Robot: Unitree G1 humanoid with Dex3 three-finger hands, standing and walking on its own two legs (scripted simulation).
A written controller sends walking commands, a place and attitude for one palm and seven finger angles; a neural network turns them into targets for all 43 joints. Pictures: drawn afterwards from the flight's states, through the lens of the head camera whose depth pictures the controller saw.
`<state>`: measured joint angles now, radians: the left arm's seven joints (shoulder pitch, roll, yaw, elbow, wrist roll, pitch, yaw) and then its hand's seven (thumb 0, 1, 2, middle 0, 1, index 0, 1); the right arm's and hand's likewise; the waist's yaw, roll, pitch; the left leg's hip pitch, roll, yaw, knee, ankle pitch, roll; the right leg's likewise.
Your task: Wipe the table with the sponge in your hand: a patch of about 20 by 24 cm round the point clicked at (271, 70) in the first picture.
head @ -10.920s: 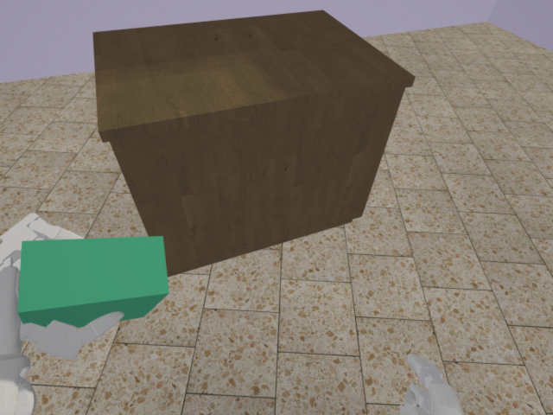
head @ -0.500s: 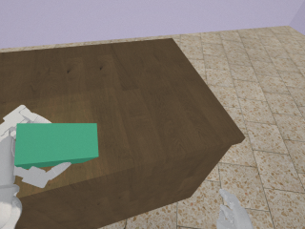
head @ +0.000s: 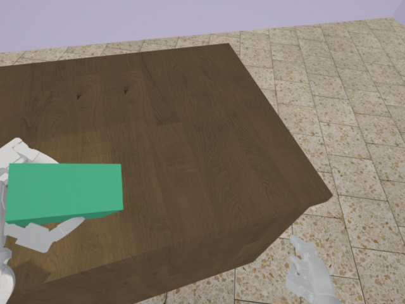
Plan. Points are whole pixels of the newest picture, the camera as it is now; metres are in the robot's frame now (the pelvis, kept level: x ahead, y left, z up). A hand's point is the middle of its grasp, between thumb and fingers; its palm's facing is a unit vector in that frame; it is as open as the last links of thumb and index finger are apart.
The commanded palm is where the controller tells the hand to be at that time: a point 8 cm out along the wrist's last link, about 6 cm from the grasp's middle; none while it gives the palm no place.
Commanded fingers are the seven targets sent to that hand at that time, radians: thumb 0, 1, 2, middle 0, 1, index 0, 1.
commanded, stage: come to a stop and stand still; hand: left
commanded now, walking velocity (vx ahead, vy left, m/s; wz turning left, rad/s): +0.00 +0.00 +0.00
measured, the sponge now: (81, 195) +0.24 +0.21 +0.13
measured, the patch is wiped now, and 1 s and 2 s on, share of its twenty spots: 0.00 0.00 0.00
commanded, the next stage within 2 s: look again from close up in 0.30 s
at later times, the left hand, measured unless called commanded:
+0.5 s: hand (49, 199) +0.22 +0.24 +0.15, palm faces +0.37 -0.84 -0.39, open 10.1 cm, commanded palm +0.16 +0.27 +0.17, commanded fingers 0.00 0.10 1.30 -1.20 -1.60 -1.20 -1.60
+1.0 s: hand (53, 200) +0.22 +0.23 +0.16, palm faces +0.37 -0.84 -0.39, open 10.1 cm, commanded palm +0.15 +0.26 +0.17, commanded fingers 0.00 0.10 1.30 -1.20 -1.60 -1.20 -1.60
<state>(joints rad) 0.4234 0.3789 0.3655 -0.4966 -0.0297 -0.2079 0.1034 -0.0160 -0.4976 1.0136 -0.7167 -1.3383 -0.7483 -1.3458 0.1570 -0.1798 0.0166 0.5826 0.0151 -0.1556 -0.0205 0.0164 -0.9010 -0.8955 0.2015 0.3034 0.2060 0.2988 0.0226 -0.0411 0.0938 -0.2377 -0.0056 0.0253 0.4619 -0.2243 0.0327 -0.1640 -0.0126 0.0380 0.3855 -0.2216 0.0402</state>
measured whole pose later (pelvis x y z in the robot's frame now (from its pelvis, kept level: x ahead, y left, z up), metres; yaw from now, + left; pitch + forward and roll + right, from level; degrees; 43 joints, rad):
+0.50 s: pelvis +0.00 -0.01 +0.00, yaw +0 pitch -1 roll -1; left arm 0.46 0.36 0.35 -0.48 -0.04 -0.18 0.12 -0.02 -0.50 1.02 -0.72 -1.34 -0.75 -1.35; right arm 0.19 -0.20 0.00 0.58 0.02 -0.10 -0.05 0.02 -0.90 -0.90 0.20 0.30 0.20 0.30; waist 0.01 -0.01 0.06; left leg -0.22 0.01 0.02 0.45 -0.22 0.02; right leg -0.14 0.00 0.04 0.37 -0.22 0.03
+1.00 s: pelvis -0.01 -0.02 +0.00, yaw -1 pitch +0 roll +0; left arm 0.41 0.38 0.37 -0.49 -0.04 -0.19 0.11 -0.02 -0.50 1.02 -0.72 -1.34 -0.75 -1.35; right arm 0.19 -0.17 0.01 0.56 0.03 -0.11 -0.03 0.02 -0.90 -0.90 0.20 0.30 0.21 0.30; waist 0.03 -0.04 0.08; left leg -0.24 0.01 0.04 0.45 -0.21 0.01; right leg -0.21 0.01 0.05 0.45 -0.23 0.02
